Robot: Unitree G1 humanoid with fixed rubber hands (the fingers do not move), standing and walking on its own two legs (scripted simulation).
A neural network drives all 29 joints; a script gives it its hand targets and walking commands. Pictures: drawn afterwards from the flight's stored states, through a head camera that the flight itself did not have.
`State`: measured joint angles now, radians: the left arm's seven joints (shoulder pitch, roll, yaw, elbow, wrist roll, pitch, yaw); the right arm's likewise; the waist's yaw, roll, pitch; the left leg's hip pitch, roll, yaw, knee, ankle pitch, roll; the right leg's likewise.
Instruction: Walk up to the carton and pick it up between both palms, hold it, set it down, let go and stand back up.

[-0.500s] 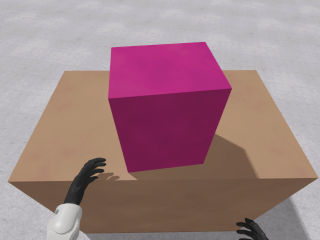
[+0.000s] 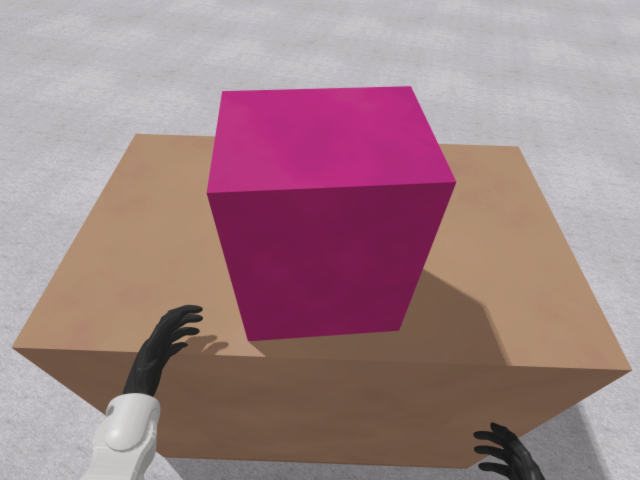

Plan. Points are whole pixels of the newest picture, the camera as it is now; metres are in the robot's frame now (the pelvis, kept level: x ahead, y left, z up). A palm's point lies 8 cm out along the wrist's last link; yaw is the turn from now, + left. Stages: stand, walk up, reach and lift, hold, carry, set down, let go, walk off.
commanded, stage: stand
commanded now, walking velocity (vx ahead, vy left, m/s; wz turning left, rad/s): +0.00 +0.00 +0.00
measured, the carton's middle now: (321, 225) +0.39 +0.02 +0.11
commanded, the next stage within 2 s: none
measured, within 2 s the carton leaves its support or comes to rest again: neither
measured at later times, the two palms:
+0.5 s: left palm (150, 374) +0.23 +0.22 +0.02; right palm out of the picture +0.10 -0.25 -0.10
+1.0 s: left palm (145, 374) +0.23 +0.23 +0.02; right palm out of the picture +0.12 -0.24 -0.09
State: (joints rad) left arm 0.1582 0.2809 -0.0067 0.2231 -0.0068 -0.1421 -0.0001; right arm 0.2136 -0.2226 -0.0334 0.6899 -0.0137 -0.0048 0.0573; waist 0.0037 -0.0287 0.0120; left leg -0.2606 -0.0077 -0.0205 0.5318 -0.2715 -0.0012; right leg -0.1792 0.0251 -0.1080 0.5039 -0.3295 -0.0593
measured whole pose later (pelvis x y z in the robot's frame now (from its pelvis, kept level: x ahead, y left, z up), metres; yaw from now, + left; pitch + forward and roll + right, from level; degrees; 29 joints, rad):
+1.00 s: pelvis +0.00 +0.01 +0.00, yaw +3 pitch -1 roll -1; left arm 0.13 0.26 -0.03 0.25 0.00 -0.13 0.01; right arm 0.25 -0.23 -0.03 0.71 -0.03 0.00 0.05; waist -0.02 -0.01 0.02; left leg -0.26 -0.02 -0.06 0.57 -0.28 0.01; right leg -0.14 0.01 -0.16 0.49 -0.34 -0.04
